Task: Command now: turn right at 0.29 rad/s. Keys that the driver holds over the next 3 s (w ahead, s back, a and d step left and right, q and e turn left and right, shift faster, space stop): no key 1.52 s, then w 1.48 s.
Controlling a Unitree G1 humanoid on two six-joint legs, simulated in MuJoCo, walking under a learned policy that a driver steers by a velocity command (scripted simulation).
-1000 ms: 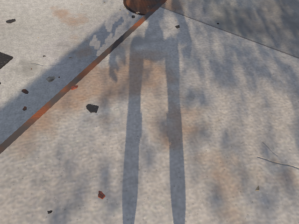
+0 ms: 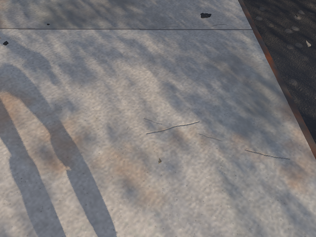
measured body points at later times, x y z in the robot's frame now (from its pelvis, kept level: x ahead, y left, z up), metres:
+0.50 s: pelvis -0.01 -0.03 +0.00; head -0.01 -0.03 +0.45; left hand +0.12 +0.21 -0.12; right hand +0.04 -0.29 -0.14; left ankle +0.00 +0.10 -0.74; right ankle -0.03 -0.12 -0.74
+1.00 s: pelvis -0.01 -0.02 +0.00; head +0.00 -0.02 +0.45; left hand +0.02 +0.23 -0.15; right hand +0.00 -0.26 -0.16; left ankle +0.00 +0.10 -0.74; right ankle -0.03 -0.12 -0.74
